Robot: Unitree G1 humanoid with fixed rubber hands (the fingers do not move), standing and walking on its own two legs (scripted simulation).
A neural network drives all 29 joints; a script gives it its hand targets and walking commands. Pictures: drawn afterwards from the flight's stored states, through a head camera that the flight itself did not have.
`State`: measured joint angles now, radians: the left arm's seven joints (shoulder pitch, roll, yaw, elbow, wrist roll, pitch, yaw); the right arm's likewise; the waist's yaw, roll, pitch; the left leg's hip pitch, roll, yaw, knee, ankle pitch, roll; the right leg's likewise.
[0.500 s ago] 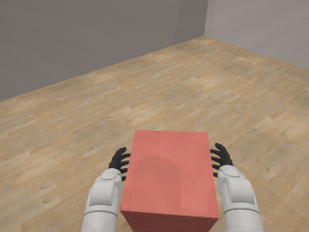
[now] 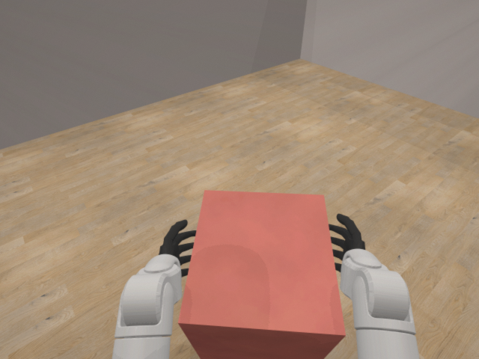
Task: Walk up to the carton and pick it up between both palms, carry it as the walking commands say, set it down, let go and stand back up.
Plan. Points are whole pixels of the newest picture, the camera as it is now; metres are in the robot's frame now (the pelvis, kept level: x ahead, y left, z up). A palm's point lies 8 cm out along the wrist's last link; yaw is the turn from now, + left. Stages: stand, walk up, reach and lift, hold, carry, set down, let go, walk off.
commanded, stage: carry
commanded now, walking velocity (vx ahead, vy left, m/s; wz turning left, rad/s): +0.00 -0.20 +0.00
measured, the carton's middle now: (259, 283) +0.28 +0.00 +0.01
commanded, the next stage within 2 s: none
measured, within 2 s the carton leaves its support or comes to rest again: neither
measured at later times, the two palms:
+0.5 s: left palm (183, 298) +0.21 +0.12 +0.08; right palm (379, 274) +0.26 -0.17 +0.09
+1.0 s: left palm (256, 316) +0.19 +0.01 +0.08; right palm (456, 296) +0.23 -0.28 +0.08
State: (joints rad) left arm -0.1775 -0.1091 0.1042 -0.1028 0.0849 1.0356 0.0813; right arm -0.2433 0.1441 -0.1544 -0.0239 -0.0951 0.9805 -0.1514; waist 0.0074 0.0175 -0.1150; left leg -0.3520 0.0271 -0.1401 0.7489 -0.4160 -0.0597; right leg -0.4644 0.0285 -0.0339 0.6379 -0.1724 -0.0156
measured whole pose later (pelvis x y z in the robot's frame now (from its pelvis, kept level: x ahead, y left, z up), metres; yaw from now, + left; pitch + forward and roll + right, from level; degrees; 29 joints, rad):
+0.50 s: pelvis -0.03 -0.05 +0.00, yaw +5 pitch +2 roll -1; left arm -0.15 -0.13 0.09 -0.34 0.10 1.28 0.11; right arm -0.23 0.15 -0.14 -0.20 -0.08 1.20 -0.15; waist 0.00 -0.01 -0.08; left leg -0.41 0.10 0.05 0.71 -0.33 -0.04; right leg -0.56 0.01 -0.11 0.81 -0.35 -0.01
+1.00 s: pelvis -0.06 -0.16 +0.00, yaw +5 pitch +3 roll -1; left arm -0.17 -0.14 0.09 -0.35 0.09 1.25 0.11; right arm -0.23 0.14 -0.14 -0.26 -0.09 1.18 -0.14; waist 0.01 0.04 -0.04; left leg -0.47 0.16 0.06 0.75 -0.36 -0.08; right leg -0.47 0.00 -0.11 0.65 -0.21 -0.03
